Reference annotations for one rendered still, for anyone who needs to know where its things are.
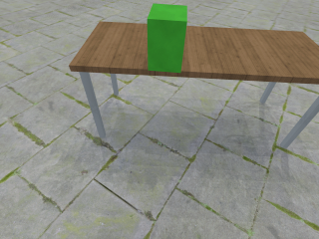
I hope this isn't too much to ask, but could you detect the table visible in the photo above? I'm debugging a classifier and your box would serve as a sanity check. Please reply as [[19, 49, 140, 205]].
[[69, 21, 319, 148]]

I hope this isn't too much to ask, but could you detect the carton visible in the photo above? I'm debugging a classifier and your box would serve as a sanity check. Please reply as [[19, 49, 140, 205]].
[[147, 3, 187, 73]]

